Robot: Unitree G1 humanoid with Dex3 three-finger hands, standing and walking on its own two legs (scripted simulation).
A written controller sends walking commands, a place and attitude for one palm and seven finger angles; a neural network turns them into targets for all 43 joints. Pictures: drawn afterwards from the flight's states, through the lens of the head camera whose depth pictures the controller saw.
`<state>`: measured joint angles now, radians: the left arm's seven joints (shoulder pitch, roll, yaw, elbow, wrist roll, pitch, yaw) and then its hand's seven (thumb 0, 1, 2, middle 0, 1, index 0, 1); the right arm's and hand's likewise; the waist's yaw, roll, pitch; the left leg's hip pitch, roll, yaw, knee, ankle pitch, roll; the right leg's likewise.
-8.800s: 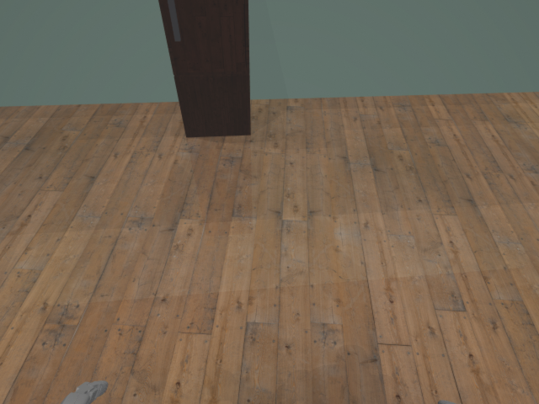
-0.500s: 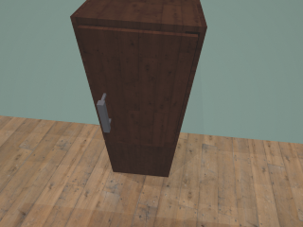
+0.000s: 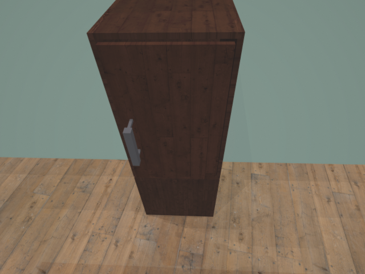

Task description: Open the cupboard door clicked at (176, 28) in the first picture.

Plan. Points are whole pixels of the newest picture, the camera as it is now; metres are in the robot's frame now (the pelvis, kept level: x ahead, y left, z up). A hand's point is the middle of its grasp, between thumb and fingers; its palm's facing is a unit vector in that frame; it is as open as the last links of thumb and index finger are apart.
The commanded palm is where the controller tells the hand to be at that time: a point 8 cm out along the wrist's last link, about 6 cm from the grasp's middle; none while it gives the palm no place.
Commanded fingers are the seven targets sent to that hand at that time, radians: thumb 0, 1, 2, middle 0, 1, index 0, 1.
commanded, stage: look again from close up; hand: left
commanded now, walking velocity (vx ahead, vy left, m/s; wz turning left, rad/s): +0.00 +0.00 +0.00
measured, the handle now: (133, 143) +0.54 +0.20 -0.08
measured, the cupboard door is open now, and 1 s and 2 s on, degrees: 0 0 0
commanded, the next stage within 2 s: raise the hand with hooked fingers in 0.14 s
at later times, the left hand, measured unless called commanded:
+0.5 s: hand (110, 226) +0.23 +0.18 -0.02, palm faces +0.16 -0.99 -0.04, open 7.7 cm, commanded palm +0.13 +0.23 -0.07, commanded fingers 0.00 0.57 0.76 -0.22 -0.51 -0.22 -0.51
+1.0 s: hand (113, 248) +0.20 +0.18 -0.08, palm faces -0.15 -0.99 -0.05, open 10.6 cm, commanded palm +0.16 +0.26 -0.07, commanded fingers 0.00 -0.01 0.51 -0.27 -0.88 -0.27 -0.88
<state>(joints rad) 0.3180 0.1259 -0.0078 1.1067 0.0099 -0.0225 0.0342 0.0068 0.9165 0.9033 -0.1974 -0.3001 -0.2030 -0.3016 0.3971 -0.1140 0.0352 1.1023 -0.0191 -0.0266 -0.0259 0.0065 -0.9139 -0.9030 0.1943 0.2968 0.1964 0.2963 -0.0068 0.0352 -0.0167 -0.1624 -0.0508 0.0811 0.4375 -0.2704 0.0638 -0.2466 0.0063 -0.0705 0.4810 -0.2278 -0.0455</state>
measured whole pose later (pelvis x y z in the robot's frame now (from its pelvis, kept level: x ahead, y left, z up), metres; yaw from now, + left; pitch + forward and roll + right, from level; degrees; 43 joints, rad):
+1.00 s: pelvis -0.03 -0.02 -0.12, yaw +2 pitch +20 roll -2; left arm 0.24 0.30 0.20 0.08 -0.31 -0.39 -0.48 0.01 0.21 0.61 -0.24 -0.74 -0.25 -0.74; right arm 0.16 -0.18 0.06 0.56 0.03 -0.19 -0.02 0.01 -0.90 -0.90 0.20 0.30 0.20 0.30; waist 0.01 0.03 -0.14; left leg -1.05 0.00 0.01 1.30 -0.60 0.04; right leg -1.06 0.00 -0.18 1.23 -0.51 -0.09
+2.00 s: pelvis -0.03 +0.03 -0.10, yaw +1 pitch +20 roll -5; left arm 0.01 0.45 0.43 0.41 -0.38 -0.37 -0.58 -0.01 -0.50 0.31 -0.30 -1.20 -0.30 -1.20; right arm 0.26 -0.30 0.03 0.54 0.04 -0.21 -0.03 0.01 -0.90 -0.90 0.20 0.30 0.20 0.30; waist -0.02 0.02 -0.14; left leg -1.01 -0.02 0.04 1.22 -0.56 0.10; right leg -1.02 -0.01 -0.13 1.11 -0.45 -0.02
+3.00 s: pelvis -0.03 +0.01 -0.10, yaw +1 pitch +22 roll -3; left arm -0.27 0.47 0.42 0.63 -0.30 -0.39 -0.52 -0.01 -0.50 0.30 -0.30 -1.20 -0.30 -1.20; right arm 0.27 -0.30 0.04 0.57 0.04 -0.15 -0.04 0.01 -0.91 -0.90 0.20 0.30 0.20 0.30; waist -0.05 0.01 -0.14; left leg -1.06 0.00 0.04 1.23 -0.56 0.08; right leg -1.08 0.00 -0.14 1.15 -0.46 -0.05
